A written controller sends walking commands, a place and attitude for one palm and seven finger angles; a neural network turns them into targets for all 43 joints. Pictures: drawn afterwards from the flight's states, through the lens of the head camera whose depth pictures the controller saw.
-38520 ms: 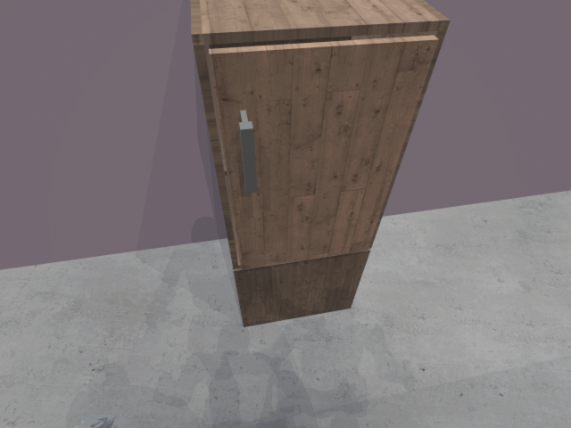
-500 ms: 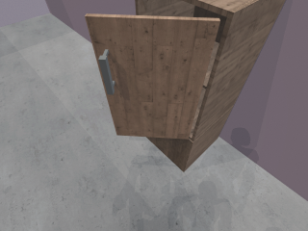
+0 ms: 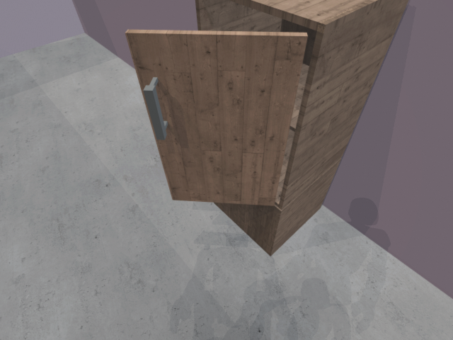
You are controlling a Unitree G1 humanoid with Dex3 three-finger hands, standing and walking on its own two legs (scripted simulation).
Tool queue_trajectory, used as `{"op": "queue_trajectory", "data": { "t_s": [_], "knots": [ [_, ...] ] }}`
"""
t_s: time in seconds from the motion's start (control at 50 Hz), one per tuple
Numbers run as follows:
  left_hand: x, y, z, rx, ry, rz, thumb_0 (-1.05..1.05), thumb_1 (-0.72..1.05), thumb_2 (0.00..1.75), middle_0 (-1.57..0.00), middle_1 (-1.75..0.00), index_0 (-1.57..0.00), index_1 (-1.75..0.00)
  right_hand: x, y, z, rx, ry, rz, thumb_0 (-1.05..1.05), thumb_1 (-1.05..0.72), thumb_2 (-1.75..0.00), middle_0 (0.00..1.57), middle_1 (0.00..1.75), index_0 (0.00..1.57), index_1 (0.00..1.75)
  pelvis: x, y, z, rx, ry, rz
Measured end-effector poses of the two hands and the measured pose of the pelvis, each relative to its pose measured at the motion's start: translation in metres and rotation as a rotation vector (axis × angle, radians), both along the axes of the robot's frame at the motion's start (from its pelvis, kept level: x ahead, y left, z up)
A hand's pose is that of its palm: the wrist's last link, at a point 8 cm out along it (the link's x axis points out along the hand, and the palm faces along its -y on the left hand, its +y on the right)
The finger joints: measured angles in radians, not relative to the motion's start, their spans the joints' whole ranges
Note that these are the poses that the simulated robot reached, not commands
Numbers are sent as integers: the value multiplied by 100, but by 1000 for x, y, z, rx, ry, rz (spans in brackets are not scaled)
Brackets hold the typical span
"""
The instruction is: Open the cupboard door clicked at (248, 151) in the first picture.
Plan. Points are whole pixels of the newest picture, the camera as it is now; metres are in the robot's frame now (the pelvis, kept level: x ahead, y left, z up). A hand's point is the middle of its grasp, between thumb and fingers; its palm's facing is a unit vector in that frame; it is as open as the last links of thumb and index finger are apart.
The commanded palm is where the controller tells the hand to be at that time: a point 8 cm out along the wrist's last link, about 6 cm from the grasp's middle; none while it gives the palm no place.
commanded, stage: come to a stop and stand still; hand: left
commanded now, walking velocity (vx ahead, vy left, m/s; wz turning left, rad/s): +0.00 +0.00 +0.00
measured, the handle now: (158, 109) +0.60 +0.20 +0.08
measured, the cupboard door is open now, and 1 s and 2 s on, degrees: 43 43 43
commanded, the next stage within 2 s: look again from close up in 0.08 s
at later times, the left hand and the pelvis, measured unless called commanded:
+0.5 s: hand out of the picture +0.04 +0.18 -0.17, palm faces +0.01 -0.98 -0.21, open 7.3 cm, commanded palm none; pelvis +0.02 +0.00 +0.00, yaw +0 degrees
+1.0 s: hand (123, 285) +0.22 +0.20 -0.03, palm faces +0.27 -0.96 -0.07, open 7.6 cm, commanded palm +0.14 +0.25 -0.05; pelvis +0.02 +0.00 -0.01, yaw +3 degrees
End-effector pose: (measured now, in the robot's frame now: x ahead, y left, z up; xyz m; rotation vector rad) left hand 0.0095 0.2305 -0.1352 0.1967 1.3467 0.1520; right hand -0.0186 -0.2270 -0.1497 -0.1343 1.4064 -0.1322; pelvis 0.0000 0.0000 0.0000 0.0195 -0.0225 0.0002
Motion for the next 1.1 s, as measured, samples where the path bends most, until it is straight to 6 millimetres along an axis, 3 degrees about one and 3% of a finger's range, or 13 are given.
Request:
{"op": "queue_trajectory", "data": {
  "t_s": [0.1,0.2,0.42,0.56,0.84,0.88,0.96,1.0,1.04,1.1],
  "knots": [
    [-3,-4,-3,-15,30,9,0,91,90,-21,-30,-20,-30,-13,1,3,-4,57,-10,1,-91,-90,20,30,20,30,4,-1,1,-3,2,3],
    [2,-7,-5,-27,36,11,0,91,90,-21,-30,-20,-30,-12,6,4,-1,72,-14,1,-91,-90,20,30,20,30,9,-1,2,-5,3,3],
    [22,-3,-5,-18,13,11,0,92,90,-21,-30,-20,-30,28,15,3,12,0,-3,1,-91,-90,20,30,20,30,21,0,2,-7,3,1],
    [34,0,-3,-11,-9,13,0,92,90,-20,-30,-20,-30,52,10,3,-4,-40,11,1,-91,-90,20,30,20,30,27,1,3,-7,3,1],
    [50,5,-2,6,-30,7,0,91,90,-21,-30,-20,-30,69,-7,7,-41,-57,23,1,-91,-90,20,30,20,30,34,0,3,-13,7,3],
    [76,9,18,0,-220,96,1,91,90,-21,-30,-20,-30,80,-10,13,-62,-153,20,1,-91,-90,20,30,20,30,33,1,2,-12,5,5],
    [148,16,92,13,-767,137,1,88,88,-21,-32,-20,-32,122,-16,28,-98,-436,39,1,-91,-90,20,30,20,30,28,4,-3,-13,24,46],
    [176,18,120,-14,-999,106,1,86,87,-21,-33,-20,-34,146,-19,36,-106,-560,64,1,-90,-90,20,30,20,30,23,3,-9,-11,59,50],
    [191,18,136,-52,-1182,39,1,82,86,-21,-35,-20,-36,171,-22,45,-109,-677,93,1,-90,-90,20,30,20,30,17,2,-18,-6,99,42],
    [192,13,137,-116,-1347,-121,0,77,84,-21,-39,-20,-39,205,-25,55,-116,-826,151,1,-90,-90,20,30,20,30,10,1,-37,-1,154,32]
  ]
}}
